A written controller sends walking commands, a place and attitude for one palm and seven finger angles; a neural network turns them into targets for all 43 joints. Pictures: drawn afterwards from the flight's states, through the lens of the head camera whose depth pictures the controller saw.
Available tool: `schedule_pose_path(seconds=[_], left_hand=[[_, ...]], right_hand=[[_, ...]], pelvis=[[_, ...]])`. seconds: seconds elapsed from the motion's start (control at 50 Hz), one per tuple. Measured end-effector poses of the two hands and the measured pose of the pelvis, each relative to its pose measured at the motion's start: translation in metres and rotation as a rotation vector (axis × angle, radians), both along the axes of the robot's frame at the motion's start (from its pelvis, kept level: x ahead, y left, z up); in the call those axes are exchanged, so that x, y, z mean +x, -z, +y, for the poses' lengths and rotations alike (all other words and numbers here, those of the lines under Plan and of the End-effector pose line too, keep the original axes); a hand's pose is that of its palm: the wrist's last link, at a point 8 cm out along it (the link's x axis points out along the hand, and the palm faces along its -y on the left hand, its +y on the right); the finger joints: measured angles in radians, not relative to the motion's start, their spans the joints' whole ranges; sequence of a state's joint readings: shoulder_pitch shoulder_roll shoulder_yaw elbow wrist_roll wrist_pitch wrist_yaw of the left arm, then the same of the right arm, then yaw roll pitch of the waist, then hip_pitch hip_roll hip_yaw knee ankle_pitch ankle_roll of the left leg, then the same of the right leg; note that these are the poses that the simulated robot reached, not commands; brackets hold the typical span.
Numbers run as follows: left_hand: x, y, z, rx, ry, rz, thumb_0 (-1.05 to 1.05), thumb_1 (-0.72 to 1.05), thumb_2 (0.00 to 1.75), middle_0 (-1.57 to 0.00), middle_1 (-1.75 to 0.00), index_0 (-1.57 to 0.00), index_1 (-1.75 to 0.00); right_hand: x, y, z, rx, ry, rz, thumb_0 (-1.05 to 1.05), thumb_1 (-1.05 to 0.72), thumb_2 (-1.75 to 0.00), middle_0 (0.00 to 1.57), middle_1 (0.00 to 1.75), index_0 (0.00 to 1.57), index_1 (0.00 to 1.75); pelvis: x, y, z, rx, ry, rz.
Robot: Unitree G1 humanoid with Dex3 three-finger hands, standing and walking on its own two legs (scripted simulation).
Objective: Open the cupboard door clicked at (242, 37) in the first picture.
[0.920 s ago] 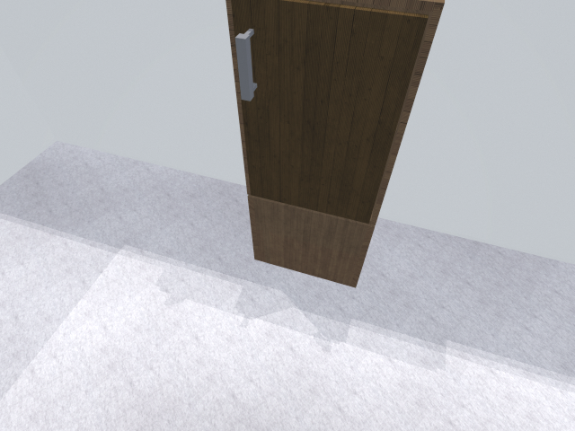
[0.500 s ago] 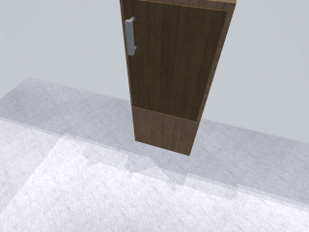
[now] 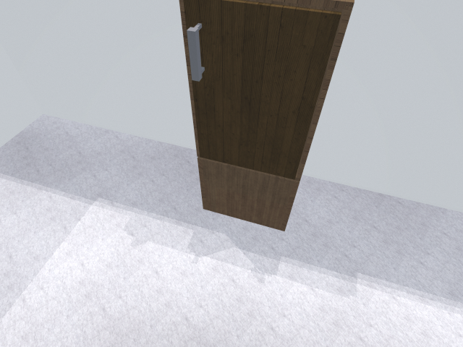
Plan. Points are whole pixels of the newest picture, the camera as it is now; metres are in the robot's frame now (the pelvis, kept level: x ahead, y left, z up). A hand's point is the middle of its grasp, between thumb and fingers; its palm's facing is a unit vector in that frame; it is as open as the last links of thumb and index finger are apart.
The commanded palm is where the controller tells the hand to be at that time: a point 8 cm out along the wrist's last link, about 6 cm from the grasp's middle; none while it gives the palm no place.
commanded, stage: turn to face it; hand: left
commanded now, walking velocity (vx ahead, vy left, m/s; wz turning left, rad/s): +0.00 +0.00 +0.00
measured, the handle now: (197, 52) +0.83 +0.14 +0.11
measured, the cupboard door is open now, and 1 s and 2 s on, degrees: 0 0 0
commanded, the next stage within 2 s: take the last steps up to it in 0.78 s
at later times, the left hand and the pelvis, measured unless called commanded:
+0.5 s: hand out of the picture +0.02 +0.19 -0.19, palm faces -0.07 -0.97 -0.22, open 7.4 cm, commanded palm none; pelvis -0.02 +0.01 -0.01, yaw -7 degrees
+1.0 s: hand out of the picture +0.06 +0.19 -0.18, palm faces -0.19 -0.95 -0.24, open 7.4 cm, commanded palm none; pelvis -0.03 +0.01 -0.02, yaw -14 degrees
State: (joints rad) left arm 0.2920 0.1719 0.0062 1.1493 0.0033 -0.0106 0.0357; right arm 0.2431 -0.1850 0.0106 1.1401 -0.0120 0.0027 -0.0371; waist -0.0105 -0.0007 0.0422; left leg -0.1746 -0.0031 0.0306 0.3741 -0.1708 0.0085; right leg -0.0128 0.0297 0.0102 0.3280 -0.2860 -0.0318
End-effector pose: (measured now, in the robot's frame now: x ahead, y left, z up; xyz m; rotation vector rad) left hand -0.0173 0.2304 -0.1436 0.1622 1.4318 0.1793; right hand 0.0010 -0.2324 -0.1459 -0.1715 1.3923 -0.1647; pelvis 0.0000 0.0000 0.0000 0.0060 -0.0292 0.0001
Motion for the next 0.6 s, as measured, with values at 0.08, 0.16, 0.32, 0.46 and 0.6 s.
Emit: schedule_pose_path(seconds=[0.08, 0.16, 0.32, 0.46, 0.6], left_hand=[[0.001, 0.000, 0.000, 0.000, 0.001, -0.004, 0.00, 0.91, 0.90, -0.20, -0.29, -0.20, -0.30], [0.001, 0.002, -0.001, -0.003, 0.007, 0.003, 0.00, 0.91, 0.90, -0.20, -0.29, -0.20, -0.30], [0.007, 0.008, 0.000, -0.016, 0.041, 0.020, 0.00, 0.91, 0.90, -0.20, -0.29, -0.20, -0.30], [0.029, 0.011, 0.007, -0.008, 0.091, -0.024, 0.00, 0.91, 0.90, -0.20, -0.29, -0.20, -0.30], [0.054, 0.007, 0.013, 0.016, 0.147, -0.089, 0.00, 0.91, 0.90, -0.20, -0.29, -0.20, -0.30]], right_hand=[[0.000, 0.000, 0.000, -0.001, 0.002, -0.003, 0.00, -0.90, -0.90, 0.20, 0.30, 0.20, 0.29], [-0.001, 0.001, 0.001, -0.004, 0.020, -0.009, 0.00, -0.90, -0.90, 0.20, 0.30, 0.20, 0.29], [-0.015, 0.005, 0.004, -0.009, 0.094, -0.016, 0.00, -0.90, -0.90, 0.20, 0.30, 0.20, 0.29], [-0.032, 0.008, 0.003, -0.022, 0.145, -0.014, 0.00, -0.90, -0.90, 0.20, 0.30, 0.20, 0.29], [-0.043, 0.011, -0.001, -0.022, 0.173, -0.027, 0.01, -0.90, -0.90, 0.20, 0.30, 0.20, 0.29]], pelvis=[[0.000, 0.000, 0.000, 0.000, 0.003, -0.001], [-0.002, 0.001, 0.000, -0.004, 0.022, 0.002], [-0.009, 0.007, 0.003, -0.011, 0.075, 0.008], [-0.017, 0.011, 0.006, -0.009, 0.111, 0.015], [-0.025, 0.014, 0.008, -0.003, 0.139, 0.025]])
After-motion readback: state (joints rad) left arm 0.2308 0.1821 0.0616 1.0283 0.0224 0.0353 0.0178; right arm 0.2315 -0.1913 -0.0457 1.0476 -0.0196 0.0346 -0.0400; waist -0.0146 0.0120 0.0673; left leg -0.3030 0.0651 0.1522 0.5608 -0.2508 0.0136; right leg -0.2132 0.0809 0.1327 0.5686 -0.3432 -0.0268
